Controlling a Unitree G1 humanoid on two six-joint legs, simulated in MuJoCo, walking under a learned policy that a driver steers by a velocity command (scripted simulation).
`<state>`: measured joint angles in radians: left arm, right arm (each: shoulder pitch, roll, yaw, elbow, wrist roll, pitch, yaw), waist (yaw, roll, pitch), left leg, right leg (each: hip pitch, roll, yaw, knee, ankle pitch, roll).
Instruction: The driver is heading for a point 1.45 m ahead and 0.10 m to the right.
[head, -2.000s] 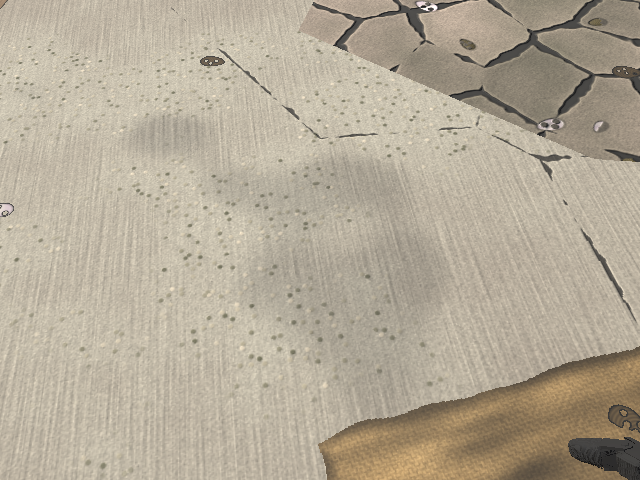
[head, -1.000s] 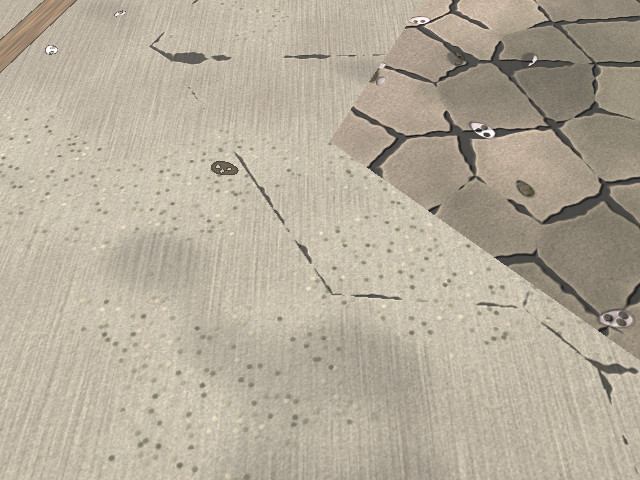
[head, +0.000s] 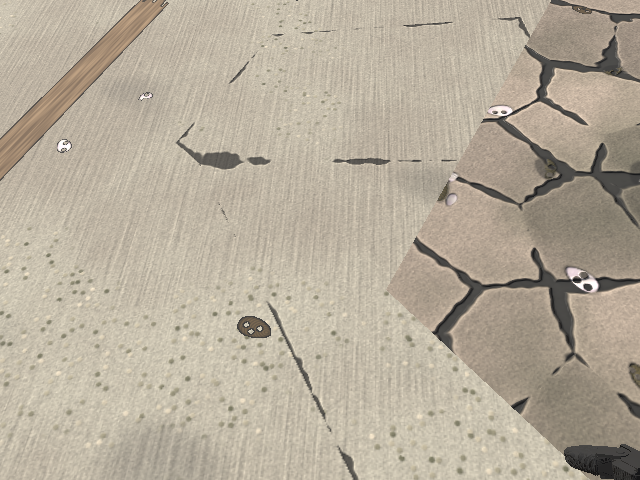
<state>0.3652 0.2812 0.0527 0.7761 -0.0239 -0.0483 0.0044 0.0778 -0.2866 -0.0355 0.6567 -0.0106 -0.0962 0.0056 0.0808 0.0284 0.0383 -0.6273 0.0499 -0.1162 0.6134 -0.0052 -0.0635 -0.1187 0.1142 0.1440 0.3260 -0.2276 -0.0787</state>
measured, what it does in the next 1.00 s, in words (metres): walks ahead: left foot, then right foot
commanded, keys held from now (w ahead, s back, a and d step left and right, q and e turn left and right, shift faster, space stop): w+e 0.42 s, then w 0.10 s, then w+q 0.22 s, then q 0.26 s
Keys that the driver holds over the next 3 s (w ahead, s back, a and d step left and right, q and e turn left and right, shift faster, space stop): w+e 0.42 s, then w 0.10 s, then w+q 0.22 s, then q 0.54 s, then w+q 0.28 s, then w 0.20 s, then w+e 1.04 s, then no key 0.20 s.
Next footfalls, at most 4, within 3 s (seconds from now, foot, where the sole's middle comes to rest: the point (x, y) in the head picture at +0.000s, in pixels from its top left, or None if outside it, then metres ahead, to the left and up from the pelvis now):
0.14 left None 0.26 0.14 -0.78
0.62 right None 0.46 -0.20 -0.78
1.10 left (383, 369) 0.70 -0.03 -0.78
1.54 right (483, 379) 0.69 -0.25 -0.78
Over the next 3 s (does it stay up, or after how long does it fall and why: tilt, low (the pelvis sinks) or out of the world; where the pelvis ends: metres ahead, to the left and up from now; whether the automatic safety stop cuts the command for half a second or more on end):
stays up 1.33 -0.06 -0.02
